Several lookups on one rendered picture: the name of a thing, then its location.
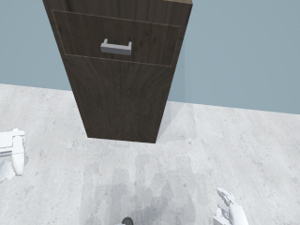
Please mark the handle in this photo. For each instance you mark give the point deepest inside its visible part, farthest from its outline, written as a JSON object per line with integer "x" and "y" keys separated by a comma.
{"x": 114, "y": 48}

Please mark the right robot hand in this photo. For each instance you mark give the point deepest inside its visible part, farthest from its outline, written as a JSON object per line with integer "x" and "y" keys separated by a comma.
{"x": 235, "y": 215}

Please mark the drawer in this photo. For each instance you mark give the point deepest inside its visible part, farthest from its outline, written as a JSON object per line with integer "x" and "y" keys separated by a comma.
{"x": 82, "y": 34}

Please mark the left robot hand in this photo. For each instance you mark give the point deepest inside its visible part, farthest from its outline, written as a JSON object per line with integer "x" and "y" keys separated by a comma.
{"x": 11, "y": 147}

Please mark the cabinet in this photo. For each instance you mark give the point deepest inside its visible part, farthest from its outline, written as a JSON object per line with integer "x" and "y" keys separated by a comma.
{"x": 121, "y": 100}

